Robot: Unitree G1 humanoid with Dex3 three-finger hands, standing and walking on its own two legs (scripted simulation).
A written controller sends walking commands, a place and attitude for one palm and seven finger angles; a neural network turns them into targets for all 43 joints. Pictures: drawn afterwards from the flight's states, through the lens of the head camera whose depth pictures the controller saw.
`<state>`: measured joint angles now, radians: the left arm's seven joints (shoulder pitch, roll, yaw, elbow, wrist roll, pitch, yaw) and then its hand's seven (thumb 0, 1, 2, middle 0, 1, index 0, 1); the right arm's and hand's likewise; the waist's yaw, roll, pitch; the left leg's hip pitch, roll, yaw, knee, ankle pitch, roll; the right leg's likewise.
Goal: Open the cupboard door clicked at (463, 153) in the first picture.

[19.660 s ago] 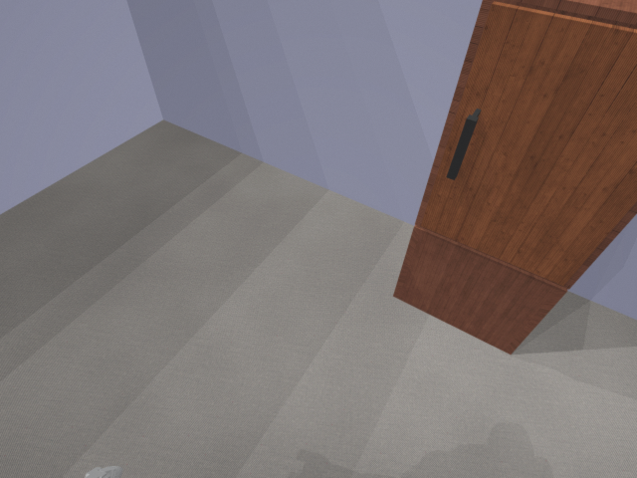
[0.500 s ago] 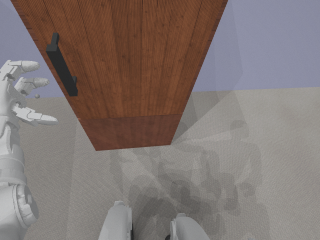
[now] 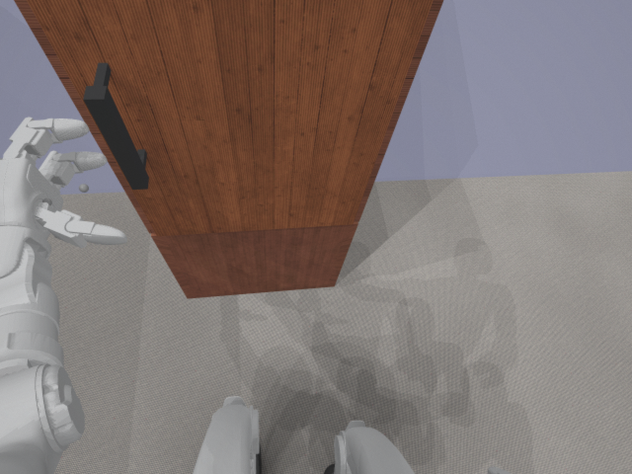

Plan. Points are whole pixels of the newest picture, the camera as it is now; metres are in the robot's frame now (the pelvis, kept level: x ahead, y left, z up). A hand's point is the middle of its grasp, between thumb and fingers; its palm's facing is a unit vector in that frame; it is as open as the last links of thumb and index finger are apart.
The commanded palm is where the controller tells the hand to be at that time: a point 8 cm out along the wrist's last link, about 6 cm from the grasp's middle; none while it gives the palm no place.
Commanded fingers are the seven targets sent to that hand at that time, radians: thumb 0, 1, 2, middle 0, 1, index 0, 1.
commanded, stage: slide the fingers in behind the handle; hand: left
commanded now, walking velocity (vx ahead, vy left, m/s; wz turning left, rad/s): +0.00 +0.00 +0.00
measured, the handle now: (123, 132) +0.51 +0.25 +0.07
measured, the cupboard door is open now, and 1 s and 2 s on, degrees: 0 0 0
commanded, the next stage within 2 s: move the hooked fingers beside the handle in 1.16 s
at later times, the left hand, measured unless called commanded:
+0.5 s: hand (110, 186) +0.44 +0.25 +0.06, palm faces +0.15 -0.99 -0.01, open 14.2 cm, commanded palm +0.41 +0.27 +0.06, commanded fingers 0.00 -0.50 0.30 -0.30 -1.20 -0.30 -1.20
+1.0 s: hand (115, 188) +0.44 +0.24 +0.06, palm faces +0.19 -0.98 -0.01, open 14.5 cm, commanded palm +0.42 +0.25 +0.06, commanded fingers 0.00 -0.50 0.30 -0.30 -1.20 -0.30 -1.20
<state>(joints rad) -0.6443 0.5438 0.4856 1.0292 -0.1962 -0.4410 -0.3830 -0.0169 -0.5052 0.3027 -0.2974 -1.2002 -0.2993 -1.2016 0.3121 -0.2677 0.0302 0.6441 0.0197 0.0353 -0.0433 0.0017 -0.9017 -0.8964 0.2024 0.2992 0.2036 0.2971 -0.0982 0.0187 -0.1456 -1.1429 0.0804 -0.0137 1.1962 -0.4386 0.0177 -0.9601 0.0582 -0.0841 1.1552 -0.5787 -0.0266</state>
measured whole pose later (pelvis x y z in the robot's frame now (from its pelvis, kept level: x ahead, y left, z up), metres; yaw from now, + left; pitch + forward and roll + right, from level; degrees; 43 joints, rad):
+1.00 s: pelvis +0.01 +0.00 +0.01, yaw +2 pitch +21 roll -4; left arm -0.65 0.40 0.29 1.01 -0.20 -0.49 -0.17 -0.02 -0.51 0.30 -0.21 -1.20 -0.20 -1.19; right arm 0.30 -0.25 0.01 0.68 0.00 0.03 -0.01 0.00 -0.90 -0.90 0.20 0.30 0.20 0.30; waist -0.06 0.02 -0.15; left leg -1.10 0.05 -0.03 1.16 -0.43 0.01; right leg -0.90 0.04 -0.11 1.12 -0.58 -0.03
